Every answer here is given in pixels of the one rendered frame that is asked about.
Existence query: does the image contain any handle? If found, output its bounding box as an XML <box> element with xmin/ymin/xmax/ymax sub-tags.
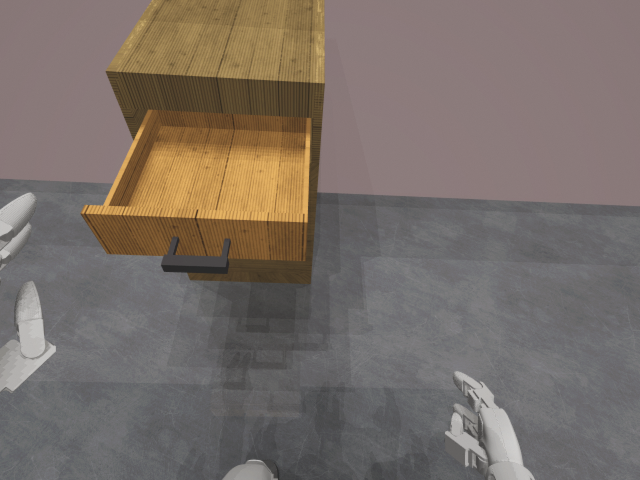
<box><xmin>161</xmin><ymin>237</ymin><xmax>231</xmax><ymax>274</ymax></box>

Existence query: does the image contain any robot left shin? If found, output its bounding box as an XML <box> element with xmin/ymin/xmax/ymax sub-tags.
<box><xmin>245</xmin><ymin>460</ymin><xmax>272</xmax><ymax>474</ymax></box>

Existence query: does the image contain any left robot hand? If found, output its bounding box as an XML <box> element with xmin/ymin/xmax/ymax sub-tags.
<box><xmin>0</xmin><ymin>193</ymin><xmax>56</xmax><ymax>394</ymax></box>

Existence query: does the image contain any cabinet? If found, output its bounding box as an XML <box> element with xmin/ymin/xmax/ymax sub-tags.
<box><xmin>106</xmin><ymin>0</ymin><xmax>325</xmax><ymax>284</ymax></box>

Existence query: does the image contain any right robot hand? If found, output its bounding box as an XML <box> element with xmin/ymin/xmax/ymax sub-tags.
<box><xmin>445</xmin><ymin>371</ymin><xmax>523</xmax><ymax>478</ymax></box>

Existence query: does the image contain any drawer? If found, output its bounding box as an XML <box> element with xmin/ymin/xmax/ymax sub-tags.
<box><xmin>80</xmin><ymin>110</ymin><xmax>311</xmax><ymax>261</ymax></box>

